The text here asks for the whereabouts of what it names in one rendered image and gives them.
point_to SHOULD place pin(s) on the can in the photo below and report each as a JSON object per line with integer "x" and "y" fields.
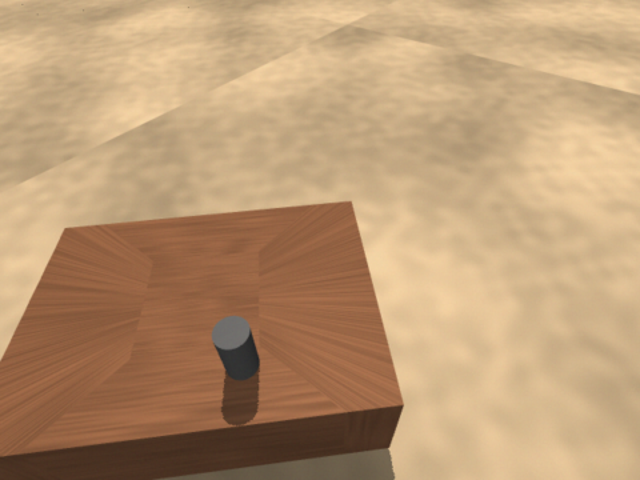
{"x": 235, "y": 345}

